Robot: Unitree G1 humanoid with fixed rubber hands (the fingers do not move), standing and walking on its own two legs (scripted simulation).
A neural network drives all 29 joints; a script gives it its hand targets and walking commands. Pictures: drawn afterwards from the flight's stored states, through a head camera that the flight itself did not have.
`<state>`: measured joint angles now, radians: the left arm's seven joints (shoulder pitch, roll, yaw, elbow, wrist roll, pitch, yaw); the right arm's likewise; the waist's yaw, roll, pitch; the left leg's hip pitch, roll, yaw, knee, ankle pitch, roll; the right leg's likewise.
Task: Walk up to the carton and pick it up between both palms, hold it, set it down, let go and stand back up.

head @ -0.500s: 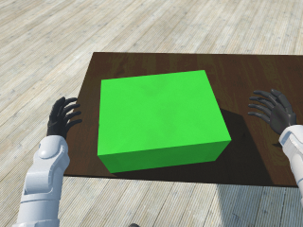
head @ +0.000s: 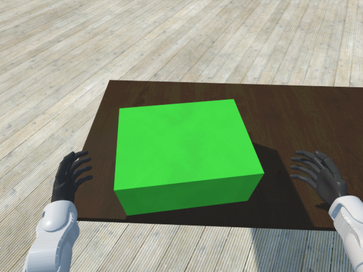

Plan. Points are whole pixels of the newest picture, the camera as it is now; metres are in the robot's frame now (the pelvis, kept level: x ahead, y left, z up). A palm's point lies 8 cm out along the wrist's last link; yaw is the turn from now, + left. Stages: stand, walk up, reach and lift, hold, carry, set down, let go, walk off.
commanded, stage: set down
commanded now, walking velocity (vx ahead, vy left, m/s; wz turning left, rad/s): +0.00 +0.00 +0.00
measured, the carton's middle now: (183, 154) +0.42 +0.03 -0.02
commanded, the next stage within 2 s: none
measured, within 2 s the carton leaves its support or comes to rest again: neither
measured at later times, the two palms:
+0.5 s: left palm (70, 223) +0.21 +0.24 +0.03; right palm (339, 236) +0.22 -0.29 +0.01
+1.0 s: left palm (77, 242) +0.18 +0.23 -0.01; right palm (334, 262) +0.18 -0.28 -0.02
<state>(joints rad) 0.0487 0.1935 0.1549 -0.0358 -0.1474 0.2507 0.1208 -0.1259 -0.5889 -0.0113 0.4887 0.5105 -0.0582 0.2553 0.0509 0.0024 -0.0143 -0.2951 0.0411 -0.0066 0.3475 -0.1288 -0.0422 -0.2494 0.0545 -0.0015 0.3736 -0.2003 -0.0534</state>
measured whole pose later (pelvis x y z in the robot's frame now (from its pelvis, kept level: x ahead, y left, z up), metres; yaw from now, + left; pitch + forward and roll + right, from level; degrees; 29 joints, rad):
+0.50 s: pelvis +0.00 +0.00 +0.00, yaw -1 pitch +2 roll +1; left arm 0.28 0.14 0.09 0.00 -0.11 0.05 0.16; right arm 0.14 -0.54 0.00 0.46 0.50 -0.22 0.29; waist 0.03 -0.01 -0.02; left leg -0.26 0.04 0.01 0.39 -0.16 -0.04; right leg -0.22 0.05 0.02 0.42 -0.23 -0.05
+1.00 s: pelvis +0.01 +0.01 +0.00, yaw -2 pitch +1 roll +1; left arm 0.38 0.11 0.06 0.12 -0.07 -0.05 0.16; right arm 0.26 -0.49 0.03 0.52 0.44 -0.31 0.28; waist 0.03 -0.02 -0.02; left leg -0.24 0.03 0.02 0.43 -0.20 -0.03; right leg -0.21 0.05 0.03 0.47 -0.27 -0.05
